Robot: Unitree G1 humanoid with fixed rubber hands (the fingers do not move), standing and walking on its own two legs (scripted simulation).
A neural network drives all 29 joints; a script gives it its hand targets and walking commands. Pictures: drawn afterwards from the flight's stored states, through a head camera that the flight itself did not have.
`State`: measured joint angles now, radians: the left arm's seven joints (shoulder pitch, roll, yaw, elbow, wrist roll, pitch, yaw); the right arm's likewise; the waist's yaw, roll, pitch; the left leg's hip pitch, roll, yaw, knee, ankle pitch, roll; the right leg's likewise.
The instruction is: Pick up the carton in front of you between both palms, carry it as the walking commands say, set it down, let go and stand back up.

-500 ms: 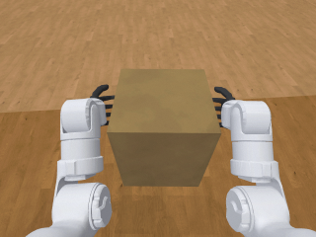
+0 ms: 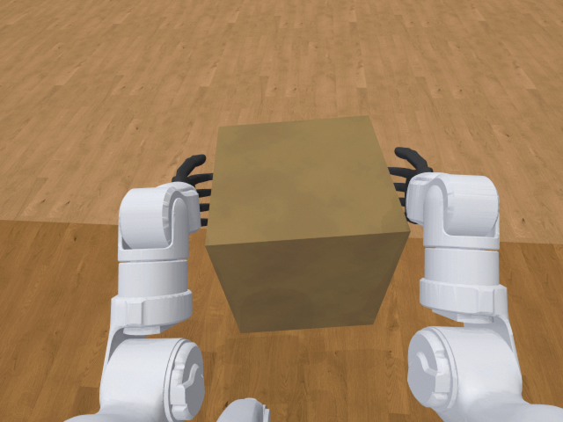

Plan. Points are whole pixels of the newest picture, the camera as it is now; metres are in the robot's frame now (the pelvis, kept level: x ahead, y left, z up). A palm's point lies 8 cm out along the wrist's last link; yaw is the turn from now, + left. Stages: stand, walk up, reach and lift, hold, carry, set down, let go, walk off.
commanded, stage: carry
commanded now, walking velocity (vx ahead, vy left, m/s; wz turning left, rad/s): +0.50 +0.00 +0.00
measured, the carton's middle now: (300, 231) +0.38 +0.02 +0.06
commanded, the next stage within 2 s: none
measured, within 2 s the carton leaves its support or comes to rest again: neither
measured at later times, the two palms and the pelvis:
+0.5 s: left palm (229, 55) +0.67 +0.16 +0.19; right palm (401, 62) +0.65 -0.13 +0.19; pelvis +0.28 +0.04 +0.03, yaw -1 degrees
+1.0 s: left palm out of the picture +0.94 +0.18 +0.23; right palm out of the picture +0.96 -0.12 +0.22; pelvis +0.58 +0.01 +0.06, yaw +0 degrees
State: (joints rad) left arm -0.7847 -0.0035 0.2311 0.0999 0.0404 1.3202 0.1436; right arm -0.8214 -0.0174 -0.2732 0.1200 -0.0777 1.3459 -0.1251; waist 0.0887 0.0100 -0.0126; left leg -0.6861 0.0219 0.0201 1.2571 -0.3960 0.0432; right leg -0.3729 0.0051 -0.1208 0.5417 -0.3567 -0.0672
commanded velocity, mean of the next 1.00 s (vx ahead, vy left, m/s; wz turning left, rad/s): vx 0.50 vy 0.00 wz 0.00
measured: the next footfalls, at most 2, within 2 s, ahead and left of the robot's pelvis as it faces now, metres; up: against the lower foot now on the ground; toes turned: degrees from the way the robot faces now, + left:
left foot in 0.22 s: +0.32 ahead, +0.13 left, +0.03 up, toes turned +5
right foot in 0.64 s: +0.56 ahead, -0.08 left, +0.05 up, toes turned -7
